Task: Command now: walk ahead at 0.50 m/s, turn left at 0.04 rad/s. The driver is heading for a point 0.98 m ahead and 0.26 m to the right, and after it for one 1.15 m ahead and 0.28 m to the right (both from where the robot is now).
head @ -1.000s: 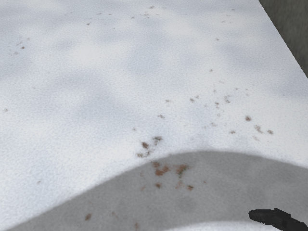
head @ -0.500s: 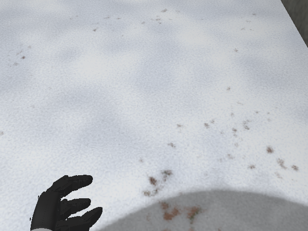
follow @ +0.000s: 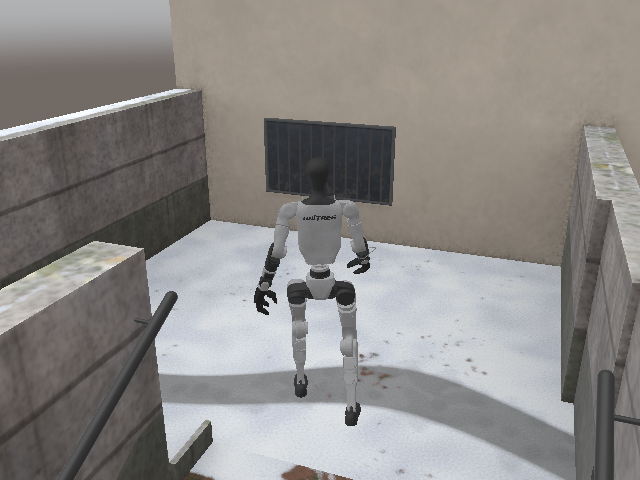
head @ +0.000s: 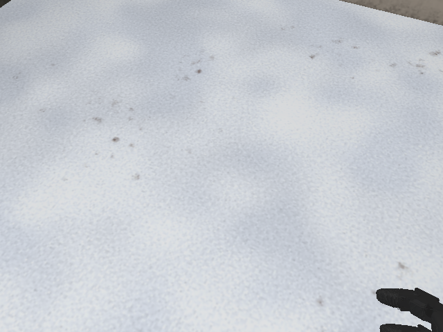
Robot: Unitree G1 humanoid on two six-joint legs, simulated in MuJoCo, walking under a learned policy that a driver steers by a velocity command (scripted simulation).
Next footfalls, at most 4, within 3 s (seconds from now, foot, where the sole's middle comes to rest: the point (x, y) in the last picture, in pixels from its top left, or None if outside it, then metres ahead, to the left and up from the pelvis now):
0.54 right None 0.41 -0.17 -0.76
1.00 left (257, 277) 0.62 -0.04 -0.76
1.94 right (330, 319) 0.51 -0.25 -0.76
2.36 left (247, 223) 0.80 0.00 -0.76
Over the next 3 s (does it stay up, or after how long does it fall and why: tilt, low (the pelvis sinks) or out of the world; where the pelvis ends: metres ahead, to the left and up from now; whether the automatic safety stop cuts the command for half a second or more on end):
stays up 0.97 -0.20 0.01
